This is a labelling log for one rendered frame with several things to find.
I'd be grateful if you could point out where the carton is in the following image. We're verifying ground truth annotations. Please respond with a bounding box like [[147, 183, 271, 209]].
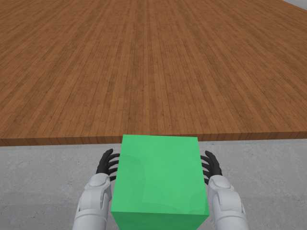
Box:
[[110, 135, 210, 230]]

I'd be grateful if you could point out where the left robot forearm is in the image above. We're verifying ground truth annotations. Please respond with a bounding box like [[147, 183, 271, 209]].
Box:
[[72, 173, 112, 230]]

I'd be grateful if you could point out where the right robot hand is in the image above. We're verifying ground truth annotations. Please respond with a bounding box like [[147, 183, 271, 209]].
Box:
[[200, 150, 222, 185]]

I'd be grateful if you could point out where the right robot forearm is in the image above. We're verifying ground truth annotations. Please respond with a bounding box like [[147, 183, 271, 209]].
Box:
[[207, 175, 250, 230]]

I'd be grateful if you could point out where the left robot hand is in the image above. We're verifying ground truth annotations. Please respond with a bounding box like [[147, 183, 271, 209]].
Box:
[[96, 149, 120, 181]]

